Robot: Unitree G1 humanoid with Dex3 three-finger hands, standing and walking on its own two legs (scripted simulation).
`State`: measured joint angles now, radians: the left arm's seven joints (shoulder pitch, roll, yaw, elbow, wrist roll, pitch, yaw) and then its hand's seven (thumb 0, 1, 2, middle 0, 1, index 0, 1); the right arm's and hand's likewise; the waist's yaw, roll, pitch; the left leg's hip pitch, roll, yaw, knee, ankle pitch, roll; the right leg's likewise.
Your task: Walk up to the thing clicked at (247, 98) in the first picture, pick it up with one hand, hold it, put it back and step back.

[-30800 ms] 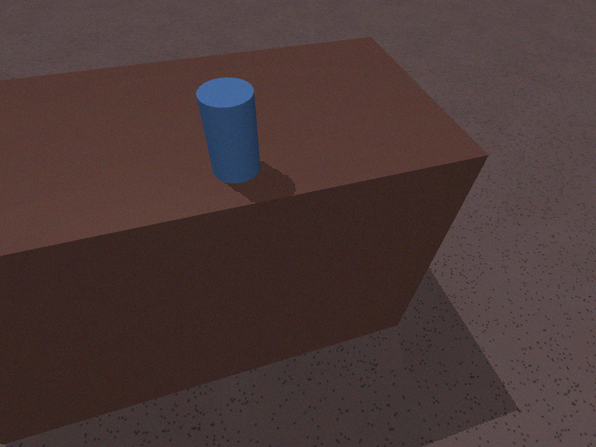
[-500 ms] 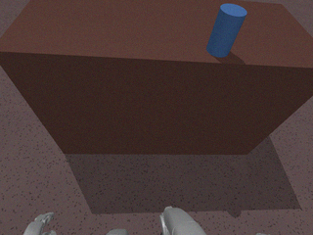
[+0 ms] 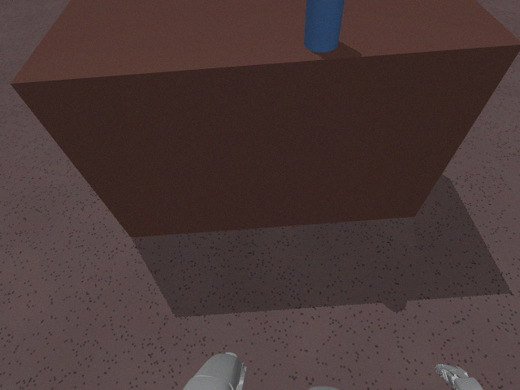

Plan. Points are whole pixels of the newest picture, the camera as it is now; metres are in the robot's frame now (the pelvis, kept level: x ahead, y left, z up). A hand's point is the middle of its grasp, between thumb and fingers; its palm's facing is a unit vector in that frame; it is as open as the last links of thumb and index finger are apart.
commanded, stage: step back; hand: right
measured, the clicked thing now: (323, 12) +0.91 -0.13 +0.11
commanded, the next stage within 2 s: stand in 1.42 s
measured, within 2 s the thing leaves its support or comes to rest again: neither
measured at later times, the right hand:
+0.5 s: hand out of the picture -0.02 -0.28 -0.14, palm faces -0.11 +0.91 -0.39, open 7.4 cm
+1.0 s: hand out of the picture -0.07 -0.24 -0.14, palm faces -0.10 +0.92 -0.37, open 7.4 cm
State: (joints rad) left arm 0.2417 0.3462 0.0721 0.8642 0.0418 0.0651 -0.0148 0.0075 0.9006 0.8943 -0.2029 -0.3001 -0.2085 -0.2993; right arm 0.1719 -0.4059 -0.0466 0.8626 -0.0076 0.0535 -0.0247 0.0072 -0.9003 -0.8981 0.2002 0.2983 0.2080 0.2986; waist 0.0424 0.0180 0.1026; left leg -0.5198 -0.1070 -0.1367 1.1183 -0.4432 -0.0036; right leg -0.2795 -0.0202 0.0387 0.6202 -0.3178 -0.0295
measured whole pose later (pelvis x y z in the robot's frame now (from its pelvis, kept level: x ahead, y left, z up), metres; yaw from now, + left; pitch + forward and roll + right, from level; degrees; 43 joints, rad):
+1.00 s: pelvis -0.15 +0.01 +0.00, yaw +4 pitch -2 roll +0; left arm 0.23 0.42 0.05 0.97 0.02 0.00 -0.01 0.01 0.90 0.89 -0.20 -0.30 -0.20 -0.30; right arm 0.23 -0.34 -0.06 0.97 -0.04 -0.03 0.02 0.01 -0.90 -0.90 0.20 0.30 0.21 0.30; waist 0.01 -0.04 0.08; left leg -0.25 0.01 0.02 0.55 -0.27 0.01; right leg -0.35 -0.02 0.03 0.91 -0.49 -0.03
